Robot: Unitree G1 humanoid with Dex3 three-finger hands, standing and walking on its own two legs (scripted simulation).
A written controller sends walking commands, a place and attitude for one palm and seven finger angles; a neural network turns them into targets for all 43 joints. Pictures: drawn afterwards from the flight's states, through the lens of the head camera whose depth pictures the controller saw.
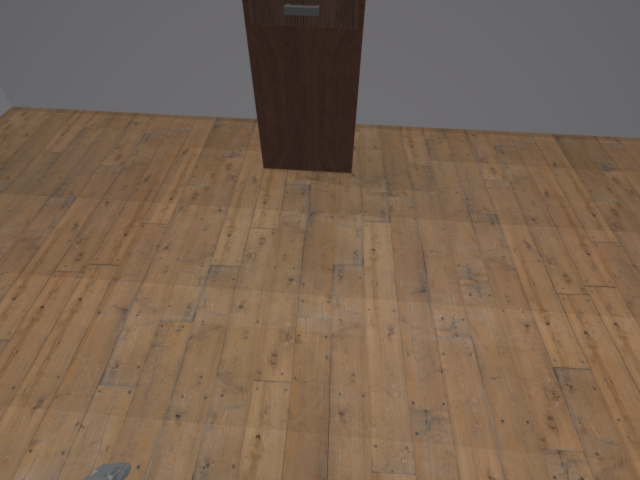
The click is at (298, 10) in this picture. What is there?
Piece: drawer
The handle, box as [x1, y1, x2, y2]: [284, 4, 318, 15]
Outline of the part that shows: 284,5 284,14 318,15 318,5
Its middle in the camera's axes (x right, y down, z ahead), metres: -0.07 -0.85 +1.42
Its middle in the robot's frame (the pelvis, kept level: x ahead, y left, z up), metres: +1.63 +0.15 +0.00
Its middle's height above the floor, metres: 0.77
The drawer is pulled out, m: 0.00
